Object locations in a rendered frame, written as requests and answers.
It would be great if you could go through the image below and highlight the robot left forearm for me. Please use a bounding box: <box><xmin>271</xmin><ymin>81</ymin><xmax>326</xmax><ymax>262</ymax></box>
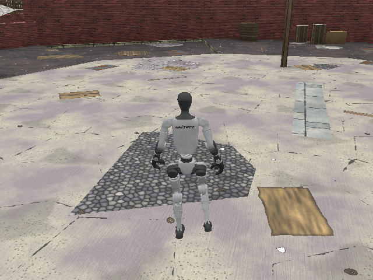
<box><xmin>153</xmin><ymin>140</ymin><xmax>163</xmax><ymax>161</ymax></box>

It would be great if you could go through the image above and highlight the right robot shin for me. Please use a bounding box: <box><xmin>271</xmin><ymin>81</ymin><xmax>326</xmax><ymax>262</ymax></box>
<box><xmin>200</xmin><ymin>184</ymin><xmax>210</xmax><ymax>224</ymax></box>

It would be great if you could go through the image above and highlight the right robot hand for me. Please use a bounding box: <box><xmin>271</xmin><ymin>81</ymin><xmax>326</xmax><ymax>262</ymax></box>
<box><xmin>211</xmin><ymin>161</ymin><xmax>224</xmax><ymax>175</ymax></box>

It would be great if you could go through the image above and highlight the right robot upper arm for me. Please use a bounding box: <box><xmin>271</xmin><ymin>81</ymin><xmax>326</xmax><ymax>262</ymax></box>
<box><xmin>197</xmin><ymin>117</ymin><xmax>215</xmax><ymax>149</ymax></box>

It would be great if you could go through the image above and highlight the robot right forearm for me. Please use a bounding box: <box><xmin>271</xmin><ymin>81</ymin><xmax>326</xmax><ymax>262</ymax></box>
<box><xmin>209</xmin><ymin>140</ymin><xmax>222</xmax><ymax>164</ymax></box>

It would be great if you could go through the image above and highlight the robot head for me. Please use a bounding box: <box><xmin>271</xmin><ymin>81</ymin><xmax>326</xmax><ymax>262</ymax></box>
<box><xmin>176</xmin><ymin>92</ymin><xmax>195</xmax><ymax>120</ymax></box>

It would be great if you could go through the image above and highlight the left robot upper arm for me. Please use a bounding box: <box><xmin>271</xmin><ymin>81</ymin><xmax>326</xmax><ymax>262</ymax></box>
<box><xmin>157</xmin><ymin>118</ymin><xmax>173</xmax><ymax>149</ymax></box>

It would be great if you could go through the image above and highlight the left robot hand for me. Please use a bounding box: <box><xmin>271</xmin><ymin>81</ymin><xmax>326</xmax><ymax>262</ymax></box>
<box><xmin>152</xmin><ymin>159</ymin><xmax>165</xmax><ymax>170</ymax></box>

